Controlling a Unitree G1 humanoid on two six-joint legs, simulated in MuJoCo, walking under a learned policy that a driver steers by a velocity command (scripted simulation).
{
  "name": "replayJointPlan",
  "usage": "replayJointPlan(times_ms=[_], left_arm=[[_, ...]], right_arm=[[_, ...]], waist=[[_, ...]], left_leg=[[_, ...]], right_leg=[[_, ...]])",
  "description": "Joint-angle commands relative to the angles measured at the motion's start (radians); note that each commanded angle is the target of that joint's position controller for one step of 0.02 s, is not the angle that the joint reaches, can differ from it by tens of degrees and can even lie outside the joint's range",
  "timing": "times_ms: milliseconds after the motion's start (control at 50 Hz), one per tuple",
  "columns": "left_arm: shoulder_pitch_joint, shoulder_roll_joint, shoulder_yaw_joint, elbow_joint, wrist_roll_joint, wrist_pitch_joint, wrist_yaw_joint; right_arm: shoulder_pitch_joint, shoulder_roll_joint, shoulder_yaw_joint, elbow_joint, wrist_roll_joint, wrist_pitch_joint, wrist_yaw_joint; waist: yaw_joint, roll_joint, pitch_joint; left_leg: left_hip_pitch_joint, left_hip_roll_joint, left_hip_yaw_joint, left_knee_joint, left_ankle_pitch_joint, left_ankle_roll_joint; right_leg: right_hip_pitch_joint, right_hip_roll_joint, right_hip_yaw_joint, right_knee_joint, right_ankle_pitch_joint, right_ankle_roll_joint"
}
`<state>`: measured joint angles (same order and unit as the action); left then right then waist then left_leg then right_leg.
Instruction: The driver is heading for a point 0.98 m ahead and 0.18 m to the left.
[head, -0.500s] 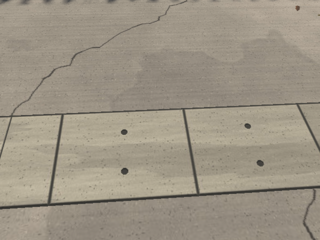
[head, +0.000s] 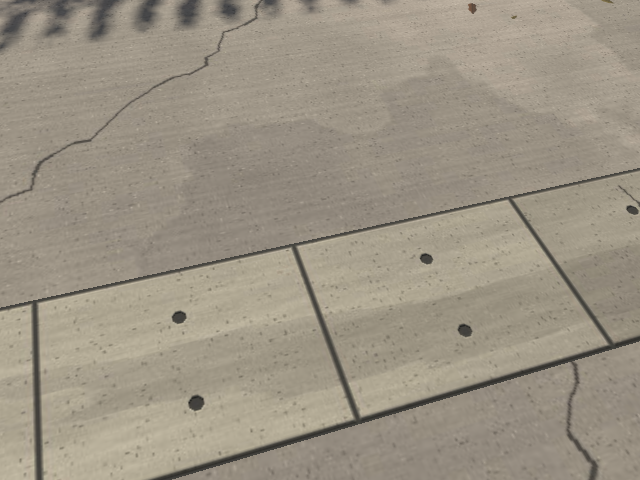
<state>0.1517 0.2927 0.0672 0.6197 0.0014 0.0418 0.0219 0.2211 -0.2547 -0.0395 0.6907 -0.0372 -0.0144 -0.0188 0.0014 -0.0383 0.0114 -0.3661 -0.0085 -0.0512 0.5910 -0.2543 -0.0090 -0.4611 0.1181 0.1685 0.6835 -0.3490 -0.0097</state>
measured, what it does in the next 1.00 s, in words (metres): walks ahead: right foot, then left foot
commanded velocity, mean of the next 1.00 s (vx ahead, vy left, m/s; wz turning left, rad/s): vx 0.29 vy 0.00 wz -0.06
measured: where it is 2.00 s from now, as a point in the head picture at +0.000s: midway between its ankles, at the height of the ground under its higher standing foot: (276, 318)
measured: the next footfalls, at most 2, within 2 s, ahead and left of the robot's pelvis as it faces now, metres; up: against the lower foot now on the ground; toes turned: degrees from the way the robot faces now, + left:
right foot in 0.28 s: +0.01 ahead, -0.13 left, +0.00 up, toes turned +1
left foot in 0.56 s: +0.14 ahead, +0.13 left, +0.00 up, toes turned -2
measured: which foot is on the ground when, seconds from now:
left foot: down 0.00-0.30, up 0.32-0.54, down 0.56-1.00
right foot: up 0.00-0.26, down 0.28-0.56, up 0.58-1.00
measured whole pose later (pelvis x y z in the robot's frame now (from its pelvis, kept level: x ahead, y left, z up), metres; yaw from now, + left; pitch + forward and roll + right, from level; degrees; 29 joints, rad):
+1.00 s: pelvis +0.25 +0.02 +0.01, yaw -2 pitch +2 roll +1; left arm 0.01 0.24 0.03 0.66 -0.02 -0.08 -0.05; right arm 0.45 -0.27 -0.05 0.83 0.02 -0.06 0.00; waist -0.10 -0.03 0.03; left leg 0.11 -0.04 0.01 0.21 -0.36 0.03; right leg -0.60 -0.04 0.00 0.54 0.02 -0.03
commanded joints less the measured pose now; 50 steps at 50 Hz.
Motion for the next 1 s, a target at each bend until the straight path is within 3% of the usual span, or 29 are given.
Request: replayJointPlan(times_ms=[20, 40, 60, 100, 140, 160, 200, 240, 260, 280, 300, 320, 340, 380, 420, 460, 500, 540, 560, 580, 600, 620, 660, 700, 740, 840, 920, 960, 1000], left_arm=[[0.02, 0.159, 0.05, -0.063, -0.004, -0.029, 0.0], [0.047, 0.137, 0.05, -0.032, -0.006, -0.019, 0.005], [0.058, 0.114, 0.045, -0.021, -0.002, -0.01, 0.009], [0.058, 0.047, 0.023, -0.01, -0.007, 0.0, 0.008], [0.021, 0.002, 0.002, -0.019, -0.009, -0.002, 0.003], [-0.005, -0.01, -0.004, -0.025, -0.01, -0.003, 0.0], [-0.003, 0.014, 0.002, -0.017, -0.019, -0.004, -0.004], [0.053, 0.009, 0.001, 0.019, -0.014, -0.005, -0.008], [0.066, 0.037, 0.006, 0.024, -0.004, -0.006, -0.006], [0.099, 0.072, 0.011, 0.02, 0.001, -0.009, -0.001], [0.143, 0.133, 0.032, 0.048, 0.005, -0.015, -0.004], [0.19, 0.131, 0.036, 0.052, 0.002, -0.027, -0.011], [0.185, 0.142, 0.036, 0.056, 0.005, -0.04, -0.01], [0.186, 0.123, 0.028, 0.07, -0.001, -0.071, 0.0], [0.18, 0.106, 0.023, 0.073, -0.017, -0.086, 0.0], [0.146, 0.117, 0.028, 0.068, -0.023, -0.082, -0.008], [0.127, 0.129, 0.031, 0.066, -0.029, -0.074, -0.016], [0.127, 0.094, 0.019, 0.065, -0.022, -0.079, -0.021], [0.11, 0.033, 0.0, 0.053, -0.01, -0.087, -0.024], [0.133, -0.011, -0.013, 0.001, -0.019, -0.108, -0.014], [0.129, 0.065, 0.008, 0.002, -0.038, -0.122, -0.009], [0.096, 0.099, 0.019, 0.003, -0.051, -0.129, -0.013], [0.077, 0.077, 0.016, 0.023, -0.029, -0.132, -0.017], [0.092, 0.06, 0.016, 0.04, -0.017, -0.125, -0.027], [0.074, 0.045, 0.011, 0.042, -0.01, -0.118, -0.032], [-0.108, 0.002, -0.014, -0.003, -0.012, -0.128, -0.044], [-0.217, 0.015, -0.017, -0.036, -0.023, -0.137, -0.068], [-0.24, 0.031, -0.013, -0.05, -0.024, -0.142, -0.078], [-0.209, 0.058, -0.002, -0.049, -0.02, -0.148, -0.08]], right_arm=[[-0.046, -0.162, -0.047, -0.099, -0.01, -0.022, -0.004], [-0.066, -0.155, -0.046, -0.099, 0.008, -0.021, -0.006], [-0.08, -0.139, -0.041, -0.096, 0.024, -0.021, -0.007], [-0.085, -0.098, -0.025, -0.086, 0.027, -0.014, -0.006], [-0.076, -0.087, -0.024, -0.075, 0.025, -0.003, -0.005], [-0.049, -0.095, -0.027, -0.065, 0.025, 0.003, -0.006], [-0.011, -0.119, -0.034, -0.051, 0.03, 0.013, -0.006], [0.002, -0.104, -0.026, -0.041, 0.044, 0.015, -0.005], [0.034, -0.114, -0.029, -0.031, 0.043, 0.008, -0.002], [0.015, -0.107, -0.024, -0.037, 0.033, -0.002, 0.004], [-0.002, -0.066, -0.015, -0.06, 0.028, -0.017, 0.006], [-0.077, -0.075, -0.016, -0.076, 0.03, -0.032, 0.007], [-0.13, -0.097, -0.028, -0.101, 0.051, -0.045, 0.007], [-0.145, -0.111, -0.039, -0.115, 0.066, -0.062, 0.012], [-0.141, -0.085, -0.032, -0.115, 0.067, -0.08, 0.031], [-0.138, -0.054, -0.021, -0.105, 0.056, -0.09, 0.051], [-0.043, -0.065, -0.03, -0.066, 0.055, -0.087, 0.063], [0.108, -0.1, -0.052, -0.018, 0.062, -0.074, 0.054], [0.22, -0.151, -0.067, -0.005, 0.059, -0.074, 0.042], [0.305, -0.286, -0.092, -0.009, 0.042, -0.076, 0.043], [0.277, -0.232, -0.075, -0.011, 0.036, -0.083, 0.048], [0.215, -0.185, -0.058, -0.016, 0.04, -0.088, 0.046], [0.135, -0.149, -0.044, -0.027, 0.031, -0.088, 0.046], [0.112, -0.132, -0.035, -0.026, 0.029, -0.088, 0.041], [0.13, -0.13, -0.034, -0.011, 0.036, -0.091, 0.036], [0.176, -0.161, -0.039, 0.034, 0.046, -0.075, 0.019], [0.223, -0.179, -0.044, 0.073, 0.058, -0.066, 0.015], [0.228, -0.185, -0.048, 0.088, 0.062, -0.058, 0.014], [0.228, -0.199, -0.053, 0.096, 0.062, -0.048, 0.01]], waist=[[0.007, 0.225, -0.071], [0.02, 0.17, -0.07], [0.021, 0.163, -0.067], [0.024, 0.161, -0.072], [0.005, 0.209, -0.093], [-0.017, 0.236, -0.1], [-0.033, 0.258, -0.102], [-0.007, 0.224, -0.098], [-0.014, 0.198, -0.089], [-0.005, 0.138, -0.081], [-0.009, -0.05, -0.057], [0.052, -0.137, -0.007], [0.065, -0.194, 0.08], [0.062, -0.209, 0.139], [0.054, -0.149, 0.116], [0.044, -0.127, 0.074], [-0.007, -0.121, 0.022], [-0.077, -0.07, -0.017], [-0.127, 0.067, -0.057], [-0.126, 0.374, -0.13], [-0.111, 0.291, -0.09], [-0.083, 0.216, 0.018], [-0.047, 0.117, 0.062], [-0.021, 0.137, 0.048], [-0.02, 0.12, 0.044], [-0.068, 0.11, 0.069], [-0.091, 0.105, 0.101], [-0.079, 0.107, 0.104], [-0.044, 0.119, 0.069]], left_leg=[[0.106, 0.351, -0.397, -0.285, 0.258, 0.276], [0.127, 0.297, -0.318, -0.259, 0.279, 0.236], [0.15, 0.273, -0.276, -0.238, 0.33, 0.216], [0.152, 0.216, -0.175, -0.218, 0.429, 0.198], [0.19, 0.178, -0.121, -0.198, 0.445, 0.186], [0.21, 0.181, -0.126, -0.193, 0.442, 0.193], [0.24, 0.198, -0.161, -0.18, 0.419, 0.209], [0.173, 0.168, -0.157, -0.201, 0.11, 0.168], [0.091, 0.152, -0.158, -0.211, -0.057, 0.131], [-0.007, 0.124, -0.134, -0.165, -0.195, 0.1], [-0.089, 0.006, 0.016, -0.067, -0.274, 0.052], [-0.132, -0.042, 0.1, 0.095, -0.225, 0.008], [-0.207, -0.03, 0.096, 0.182, -0.204, 0.013], [-0.33, 0.031, 0.022, 0.328, -0.276, 0.042], [-0.355, 0.068, 0.011, 0.258, -0.235, 0.069], [-0.165, 0.036, 0.069, 0.104, -0.141, 0.07], [0.102, -0.016, 0.123, -0.014, 0.04, 0.056], [0.331, -0.032, 0.117, -0.051, 0.057, 0.057], [0.457, 0.1, -0.066, -0.135, -0.012, 0.1], [0.577, 0.358, -0.56, -0.315, -0.217, 0.261], [0.524, 0.406, -0.743, -0.409, -0.403, 0.322], [0.458, 0.39, -0.636, -0.403, -0.422, 0.299], [0.366, 0.296, -0.428, -0.407, -0.205, 0.249], [0.307, 0.231, -0.285, -0.434, -0.017, 0.22], [0.309, 0.212, -0.201, -0.452, 0.128, 0.226], [0.289, 0.185, -0.07, -0.469, 0.258, 0.21], [0.326, 0.228, -0.063, -0.461, 0.247, 0.21], [0.392, 0.255, -0.065, -0.428, 0.307, 0.197], [0.433, 0.26, -0.08, -0.345, 0.503, 0.178]], right_leg=[[-0.089, -0.028, -0.005, 0.367, -0.219, 0.046], [-0.095, -0.034, -0.006, 0.423, -0.184, 0.064], [-0.108, -0.042, -0.004, 0.452, -0.145, 0.078], [-0.052, -0.055, -0.043, 0.387, -0.108, 0.098], [0.024, -0.094, -0.109, 0.195, -0.101, 0.107], [0.062, -0.101, -0.127, 0.107, -0.117, 0.107], [0.12, -0.099, -0.147, -0.049, -0.079, 0.101], [0.274, -0.083, -0.181, -0.31, 0.108, 0.062], [0.35, -0.093, -0.162, -0.288, 0.111, 0.03], [0.406, -0.158, -0.098, -0.242, 0.058, -0.015], [0.356, -0.209, -0.009, -0.247, -0.168, -0.095], [0.3, -0.294, 0.151, -0.386, -0.376, -0.175], [0.268, -0.383, 0.295, -0.488, -0.441, -0.224], [0.31, -0.437, 0.368, -0.515, -0.326, -0.252], [0.392, -0.409, 0.282, -0.496, -0.182, -0.219], [0.325, -0.335, 0.142, -0.472, -0.034, -0.18], [0.201, -0.297, 0.065, -0.428, -0.001, -0.159], [0.084, -0.258, 0.02, -0.299, 0.029, -0.117], [-0.014, -0.181, -0.069, -0.03, 0.039, -0.059], [-0.238, -0.074, -0.148, 0.328, -0.163, 0.006], [-0.339, -0.105, -0.053, 0.5, -0.214, 0.003], [-0.406, -0.161, -0.049, 0.547, -0.123, -0.023], [-0.376, -0.217, -0.076, 0.496, 0.043, -0.04], [-0.296, -0.237, -0.095, 0.437, 0.137, -0.03], [-0.3, -0.233, -0.119, 0.371, 0.198, -0.007], [-0.237, -0.202, -0.157, 0.032, 0.394, 0.029], [-0.189, -0.177, -0.161, -0.101, 0.438, 0.011], [-0.188, -0.17, -0.157, -0.144, 0.391, -0.018], [-0.096, -0.139, -0.167, -0.175, 0.317, -0.046]])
